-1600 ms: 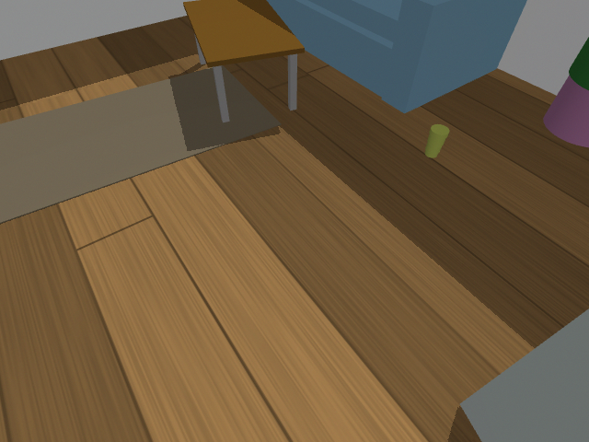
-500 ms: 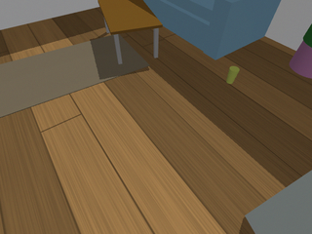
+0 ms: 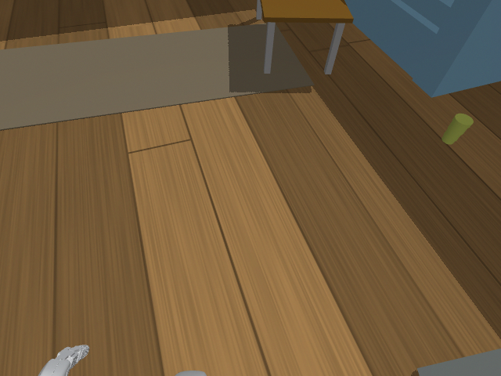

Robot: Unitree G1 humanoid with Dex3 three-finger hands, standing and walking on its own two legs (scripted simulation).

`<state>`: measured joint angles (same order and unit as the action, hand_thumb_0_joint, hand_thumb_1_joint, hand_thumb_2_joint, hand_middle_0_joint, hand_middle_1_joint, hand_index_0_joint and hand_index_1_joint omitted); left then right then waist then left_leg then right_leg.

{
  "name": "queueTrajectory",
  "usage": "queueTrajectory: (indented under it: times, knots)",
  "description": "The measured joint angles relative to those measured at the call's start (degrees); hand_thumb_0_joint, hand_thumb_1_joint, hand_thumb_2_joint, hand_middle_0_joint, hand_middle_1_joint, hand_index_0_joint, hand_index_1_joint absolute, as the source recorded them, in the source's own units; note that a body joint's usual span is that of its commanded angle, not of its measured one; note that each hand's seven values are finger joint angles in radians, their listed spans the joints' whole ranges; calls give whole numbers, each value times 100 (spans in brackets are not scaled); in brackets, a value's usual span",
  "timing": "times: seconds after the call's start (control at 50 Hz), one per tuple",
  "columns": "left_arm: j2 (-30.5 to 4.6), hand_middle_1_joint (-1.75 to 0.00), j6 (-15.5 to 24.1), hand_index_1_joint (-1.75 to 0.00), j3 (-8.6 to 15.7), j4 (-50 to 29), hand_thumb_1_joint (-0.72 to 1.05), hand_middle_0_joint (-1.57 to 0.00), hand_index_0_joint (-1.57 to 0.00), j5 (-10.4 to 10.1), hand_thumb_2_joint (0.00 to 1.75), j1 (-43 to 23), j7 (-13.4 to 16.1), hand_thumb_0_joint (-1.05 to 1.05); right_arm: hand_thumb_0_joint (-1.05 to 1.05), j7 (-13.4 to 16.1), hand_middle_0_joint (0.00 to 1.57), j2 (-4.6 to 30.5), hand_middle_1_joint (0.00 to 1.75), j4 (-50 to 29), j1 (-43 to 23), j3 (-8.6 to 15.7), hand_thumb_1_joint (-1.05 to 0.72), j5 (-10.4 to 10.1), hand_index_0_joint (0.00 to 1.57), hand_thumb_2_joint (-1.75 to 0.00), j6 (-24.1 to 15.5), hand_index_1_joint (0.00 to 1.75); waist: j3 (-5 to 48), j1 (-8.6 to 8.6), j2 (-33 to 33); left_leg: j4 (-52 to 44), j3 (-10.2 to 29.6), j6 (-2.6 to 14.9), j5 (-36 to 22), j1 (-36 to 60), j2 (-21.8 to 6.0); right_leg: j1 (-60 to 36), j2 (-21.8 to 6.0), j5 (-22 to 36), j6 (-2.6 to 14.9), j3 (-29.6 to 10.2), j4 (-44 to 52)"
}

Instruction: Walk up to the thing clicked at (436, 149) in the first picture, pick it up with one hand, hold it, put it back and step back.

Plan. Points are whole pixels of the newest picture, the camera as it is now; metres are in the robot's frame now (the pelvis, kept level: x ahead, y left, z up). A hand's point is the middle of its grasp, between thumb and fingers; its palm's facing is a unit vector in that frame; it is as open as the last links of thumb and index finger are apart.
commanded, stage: walk up
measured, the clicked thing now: (455, 130) +1.39 -1.09 -0.68
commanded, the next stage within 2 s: stand in 1.20 s
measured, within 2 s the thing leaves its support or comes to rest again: neither
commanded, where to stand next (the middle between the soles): +0.05 -0.02 m, yaw +13 degrees
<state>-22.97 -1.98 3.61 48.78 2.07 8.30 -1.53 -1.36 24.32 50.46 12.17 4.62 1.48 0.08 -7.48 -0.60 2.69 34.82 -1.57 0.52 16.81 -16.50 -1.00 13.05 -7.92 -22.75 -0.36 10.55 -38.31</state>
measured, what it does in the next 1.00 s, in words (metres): steps on the spot, turning left: right foot, then left foot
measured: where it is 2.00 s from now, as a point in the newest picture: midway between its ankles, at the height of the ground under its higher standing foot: outside the picture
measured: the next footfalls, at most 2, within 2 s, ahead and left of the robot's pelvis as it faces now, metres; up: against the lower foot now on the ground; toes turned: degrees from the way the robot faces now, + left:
right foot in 0.26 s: +0.07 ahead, -0.16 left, +0.00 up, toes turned +12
left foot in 0.54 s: +0.02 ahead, +0.11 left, +0.00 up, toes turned +11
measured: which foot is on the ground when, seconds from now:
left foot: down 0.00-0.28, up 0.30-0.52, down 0.54-1.00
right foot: down 0.00-0.00, up 0.02-0.24, down 0.26-1.00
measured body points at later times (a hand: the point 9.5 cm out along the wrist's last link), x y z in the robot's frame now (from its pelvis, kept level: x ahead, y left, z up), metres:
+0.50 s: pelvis +0.00 -0.02 +0.00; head +0.04 -0.02 +0.45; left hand -0.02 +0.31 -0.11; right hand +0.17 -0.31 -0.12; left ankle -0.02 +0.11 -0.71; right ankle +0.01 -0.15 -0.72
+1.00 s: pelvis -0.01 -0.03 +0.01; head +0.01 -0.03 +0.46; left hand +0.00 +0.29 -0.11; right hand +0.16 -0.29 -0.12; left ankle -0.02 +0.10 -0.72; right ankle +0.03 -0.16 -0.72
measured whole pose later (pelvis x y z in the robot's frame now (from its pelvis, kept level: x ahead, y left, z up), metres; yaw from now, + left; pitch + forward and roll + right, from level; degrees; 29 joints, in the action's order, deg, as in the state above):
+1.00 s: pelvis -0.01 -0.03 +0.01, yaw +15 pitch -2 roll +0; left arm -20.6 0.7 0.4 58.1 0.2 7.8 -0.5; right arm -1.3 20.7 58.3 7.5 0.2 0.3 -0.4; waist -4.0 -0.6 -0.6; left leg 29.4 4.3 -0.6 13.9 -13.1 1.0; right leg 10.7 -3.3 -15.7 -1.9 2.3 -28.9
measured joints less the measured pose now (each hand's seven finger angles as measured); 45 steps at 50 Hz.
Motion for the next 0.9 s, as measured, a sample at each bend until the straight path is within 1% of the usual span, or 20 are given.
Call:
queueTrajectory:
  times: [0.04,0.08,0.12,0.22,0.26,0.28,0.3,0.32,0.36,0.4,0.48,0.52,0.54,0.56,0.6,0.64,0.72,0.74,0.76,0.9]
  knots:
    - [-78,-30,-124,-30,44,-9,90,-21,-20,-49,90,1,19,0,0,75,20,-108,30,-8,48,-5,-91,75,20,-90,-76,30,-25,-22,205,162,12,-58,11,-62,175,323,-51,-452,77,-364,-792]
    - [-106,-30,-224,-30,59,26,91,-21,-20,-97,90,12,48,1,0,118,20,-198,30,-47,102,-85,-91,57,20,-90,-117,30,-40,8,245,302,152,-34,93,-137,220,613,193,-889,108,-765,-1517]
    - [-115,-30,-234,-30,61,57,91,-20,-20,-141,90,72,48,1,0,175,20,-261,30,-95,138,-161,-90,39,21,-90,-142,30,-27,9,240,268,266,-36,64,-148,228,796,313,-904,141,-939,-1805]
    - [-44,-30,-156,-30,72,156,91,-20,-20,-155,90,305,22,1,0,210,20,-238,30,-279,118,-234,-90,38,21,-90,-151,30,49,9,8,414,516,-119,87,-323,173,717,404,-747,157,-1036,-1088]
    - [-24,-30,-88,-30,77,192,91,-20,-20,-146,90,384,43,1,0,204,20,-195,30,-343,72,-246,-90,11,21,-90,-102,30,71,-4,-121,640,633,-178,177,-465,143,467,478,-304,172,-985,-435]
    - [32,-30,-40,-30,82,230,91,-20,-20,-121,90,396,70,1,0,205,20,-148,30,-344,18,-239,-90,-23,21,-90,-57,30,39,-12,-282,803,741,-187,244,-525,72,387,564,6,92,-891,-294]
    - [80,-30,2,-30,65,245,91,-20,-20,-86,90,424,82,1,0,216,20,-125,30,-326,-34,-220,-90,-62,21,-90,4,30,31,-9,-412,979,886,-86,260,-608,67,357,613,51,31,-790,-291]
    - [91,-30,29,-30,38,245,91,-20,-20,-60,90,465,73,1,0,238,20,-139,30,-296,-76,-206,-90,-86,21,-90,60,30,48,-45,-421,1280,934,-29,632,-708,157,364,579,23,15,-767,-333]
    - [124,-30,56,-30,5,259,91,-21,-20,-42,90,523,64,1,0,249,20,-153,30,-242,-137,-198,-90,-107,21,-90,113,30,63,-139,-347,2018,833,19,1225,-859,365,316,434,22,31,-799,-286]
    - [193,-30,94,-30,-31,266,91,-21,-20,-23,90,553,75,1,0,215,20,-106,30,-228,-154,-173,-90,-129,21,-90,90,30,76,-171,-370,2313,653,52,1275,-896,391,227,334,120,22,-762,-87]
    - [156,-30,192,-30,-63,159,90,-21,-20,24,90,613,64,1,0,108,20,-74,30,-210,-156,-154,-91,-106,21,-90,13,30,95,-195,-330,1389,289,43,1154,-514,258,232,200,200,-28,-670,51]
    - [78,-30,187,-30,-69,95,90,-21,-21,-29,90,618,66,1,0,89,20,-84,30,-173,-141,-147,-91,-79,21,-90,-37,30,100,-178,-284,450,182,68,654,-133,248,313,137,103,-83,-606,-123]
    - [24,-30,169,-30,-67,77,90,-21,-21,-61,90,595,75,1,0,97,20,-117,30,-137,-148,-137,-91,-50,21,-90,-71,30,72,-165,-204,148,160,68,159,-19,308,374,61,13,-113,-605,-297]
    - [-21,-30,134,-30,-56,89,90,-21,-21,-96,90,545,97,1,0,113,20,-180,30,-93,-168,-136,-91,-9,21,-90,-94,30,13,-187,-77,141,116,61,63,11,390,445,-8,-29,-64,-711,-501]
    - [-16,-30,46,-30,-64,160,91,-21,-20,-158,90,460,151,1,0,106,20,-238,30,-44,-142,-193,-91,-1,21,-90,-126,30,26,-149,-69,271,193,81,160,-32,386,552,161,-671,38,-954,-846]
    - [-19,-30,12,-30,-83,211,91,-21,-20,-198,90,398,171,1,0,114,20,-299,30,2,-121,-263,-91,-18,21,-90,-143,30,65,-104,-72,261,285,78,169,-24,354,593,309,-940,107,-1099,-1018]
    - [10,-30,128,-30,-126,323,91,-20,-20,-226,90,338,172,1,0,115,20,-343,30,65,-195,-361,-90,-65,21,-90,-112,30,145,-61,-125,316,376,-1,176,-71,274,325,410,-258,147,-1053,-190]
    - [44,-30,165,-30,-136,376,91,-20,-20,-207,90,314,179,1,0,112,20,-329,30,86,-242,-367,-90,-88,21,-90,-84,30,136,-52,-192,387,412,-30,207,-85,227,233,459,238,48,-1022,43]
    - [94,-30,191,-30,-157,433,91,-20,-20,-179,90,288,186,1,0,114,20,-316,30,121,-292,-364,-90,-117,21,-90,-49,30,126,-26,-292,427,478,-60,222,-79,169,160,516,375,-47,-959,134]
    - [245,-30,217,-30,-324,757,91,-21,-20,-146,90,157,114,1,0,33,20,-325,30,495,-414,-367,-91,-125,21,-90,-10,30,330,18,-353,-151,539,-84,-84,177,238,-37,431,481,-160,-889,503]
